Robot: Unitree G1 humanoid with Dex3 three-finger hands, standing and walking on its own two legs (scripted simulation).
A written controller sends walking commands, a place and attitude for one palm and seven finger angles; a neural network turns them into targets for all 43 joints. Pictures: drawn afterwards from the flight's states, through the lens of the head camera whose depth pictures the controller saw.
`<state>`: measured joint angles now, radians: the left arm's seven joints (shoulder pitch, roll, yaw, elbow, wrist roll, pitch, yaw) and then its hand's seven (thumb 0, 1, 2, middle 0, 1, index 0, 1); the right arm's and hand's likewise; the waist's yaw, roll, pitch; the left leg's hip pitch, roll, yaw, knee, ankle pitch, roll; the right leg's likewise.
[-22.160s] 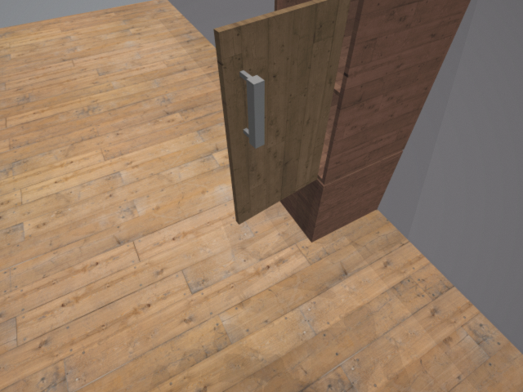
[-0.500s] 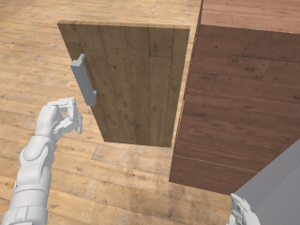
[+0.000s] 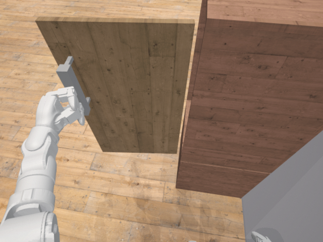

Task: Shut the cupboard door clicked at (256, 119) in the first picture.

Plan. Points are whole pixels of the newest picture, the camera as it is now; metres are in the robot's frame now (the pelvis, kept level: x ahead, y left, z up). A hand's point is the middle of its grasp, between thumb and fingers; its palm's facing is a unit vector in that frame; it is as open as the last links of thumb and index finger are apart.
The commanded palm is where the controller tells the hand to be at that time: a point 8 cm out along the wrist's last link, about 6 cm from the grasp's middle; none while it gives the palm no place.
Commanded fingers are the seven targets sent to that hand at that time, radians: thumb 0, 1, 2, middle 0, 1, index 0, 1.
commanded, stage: bring the fist close to the handle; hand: left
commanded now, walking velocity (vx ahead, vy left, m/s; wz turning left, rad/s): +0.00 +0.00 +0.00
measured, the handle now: (77, 87) +0.49 +0.23 +0.10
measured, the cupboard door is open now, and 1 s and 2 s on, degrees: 97 90 69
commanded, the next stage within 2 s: push the door shut along its arc in 0.20 s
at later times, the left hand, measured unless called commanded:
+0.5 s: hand (80, 109) +0.40 +0.21 +0.11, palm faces -0.04 -1.00 -0.02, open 3.1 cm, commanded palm +0.39 +0.25 +0.10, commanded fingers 0.00 0.90 0.90 -1.30 -1.50 -1.30 -1.50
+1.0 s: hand (85, 96) +0.44 +0.20 +0.11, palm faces -0.16 -0.99 -0.01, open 3.2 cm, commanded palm +0.45 +0.24 +0.10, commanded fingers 0.00 0.90 0.90 -1.30 -1.50 -1.30 -1.50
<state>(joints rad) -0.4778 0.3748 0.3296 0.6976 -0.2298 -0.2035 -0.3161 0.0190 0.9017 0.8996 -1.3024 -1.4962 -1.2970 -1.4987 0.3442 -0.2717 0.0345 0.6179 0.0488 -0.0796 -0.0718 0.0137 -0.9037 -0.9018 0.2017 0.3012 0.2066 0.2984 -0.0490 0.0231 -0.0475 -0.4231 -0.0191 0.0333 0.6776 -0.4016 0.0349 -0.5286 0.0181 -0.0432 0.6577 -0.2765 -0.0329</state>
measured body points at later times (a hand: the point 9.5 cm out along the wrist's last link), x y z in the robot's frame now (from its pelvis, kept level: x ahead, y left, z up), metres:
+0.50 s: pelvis +0.00 +0.00 +0.00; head +0.04 +0.00 +0.45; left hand +0.40 +0.26 +0.11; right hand +0.12 -0.24 -0.11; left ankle -0.04 +0.09 -0.72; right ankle +0.03 -0.10 -0.72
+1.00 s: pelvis -0.03 +0.00 -0.01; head +0.06 +0.01 +0.43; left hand +0.44 +0.26 +0.11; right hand +0.01 -0.28 -0.13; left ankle -0.04 +0.09 -0.72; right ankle +0.03 -0.10 -0.72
